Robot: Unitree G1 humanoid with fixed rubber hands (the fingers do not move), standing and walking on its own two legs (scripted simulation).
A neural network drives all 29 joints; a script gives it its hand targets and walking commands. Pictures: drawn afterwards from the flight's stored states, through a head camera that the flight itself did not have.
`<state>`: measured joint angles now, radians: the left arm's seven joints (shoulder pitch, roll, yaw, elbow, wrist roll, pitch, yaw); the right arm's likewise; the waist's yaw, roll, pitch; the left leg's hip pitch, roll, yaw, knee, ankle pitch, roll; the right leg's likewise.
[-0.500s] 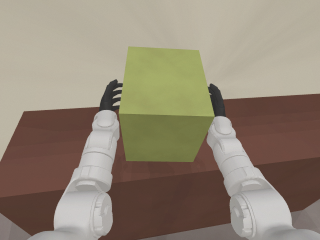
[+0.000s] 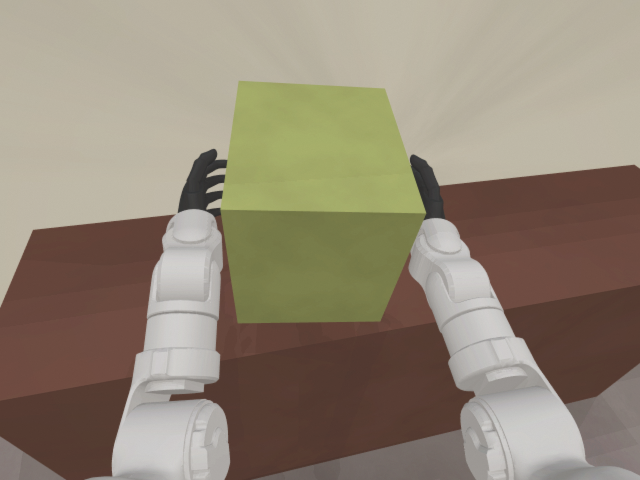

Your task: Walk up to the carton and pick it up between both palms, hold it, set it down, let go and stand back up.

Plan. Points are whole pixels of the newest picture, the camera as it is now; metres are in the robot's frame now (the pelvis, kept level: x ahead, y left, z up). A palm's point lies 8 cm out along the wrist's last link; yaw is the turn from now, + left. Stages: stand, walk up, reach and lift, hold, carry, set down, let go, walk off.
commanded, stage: reach and lift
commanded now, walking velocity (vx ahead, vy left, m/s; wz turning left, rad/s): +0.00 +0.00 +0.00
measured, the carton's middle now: (311, 205) +0.41 -0.01 +0.15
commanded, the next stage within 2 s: hold in 0.88 s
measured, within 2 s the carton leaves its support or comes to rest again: neither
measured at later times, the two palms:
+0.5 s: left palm (190, 203) +0.38 +0.14 +0.18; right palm (423, 203) +0.38 -0.14 +0.18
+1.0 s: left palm (191, 191) +0.38 +0.13 +0.20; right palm (432, 193) +0.37 -0.15 +0.20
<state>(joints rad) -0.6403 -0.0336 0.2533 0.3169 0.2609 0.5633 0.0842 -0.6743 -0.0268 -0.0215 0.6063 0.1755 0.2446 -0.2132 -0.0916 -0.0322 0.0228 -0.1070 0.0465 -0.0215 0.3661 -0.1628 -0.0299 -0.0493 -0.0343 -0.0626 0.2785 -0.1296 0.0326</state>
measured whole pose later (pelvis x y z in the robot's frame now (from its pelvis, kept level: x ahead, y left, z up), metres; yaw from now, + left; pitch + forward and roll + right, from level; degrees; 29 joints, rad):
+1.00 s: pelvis +0.01 +0.00 +0.00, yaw +0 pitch -8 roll -1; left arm -0.67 -0.04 0.30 0.21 0.31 0.70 0.03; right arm -0.73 -0.05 0.02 0.55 0.24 0.36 -0.25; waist -0.11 -0.03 0.03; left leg -0.04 0.05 -0.02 0.36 -0.18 -0.04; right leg 0.01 -0.03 -0.06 0.27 -0.14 0.03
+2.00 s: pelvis +0.01 -0.01 +0.00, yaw +2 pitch -9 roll -1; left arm -0.66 -0.02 0.31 0.08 0.34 0.79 -0.03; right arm -0.77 -0.03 0.03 0.48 0.26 0.44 -0.28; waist -0.10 -0.05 0.04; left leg -0.03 0.05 -0.05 0.37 -0.18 -0.04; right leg 0.04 -0.03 -0.09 0.28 -0.15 0.03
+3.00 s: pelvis +0.00 +0.00 +0.00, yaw +2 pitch -9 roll -1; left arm -0.65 -0.02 0.30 0.09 0.33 0.80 -0.03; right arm -0.75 -0.03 0.03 0.47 0.27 0.44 -0.29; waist -0.10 -0.05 0.03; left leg -0.04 0.04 -0.05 0.38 -0.18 -0.04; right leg 0.04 -0.03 -0.09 0.28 -0.15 0.03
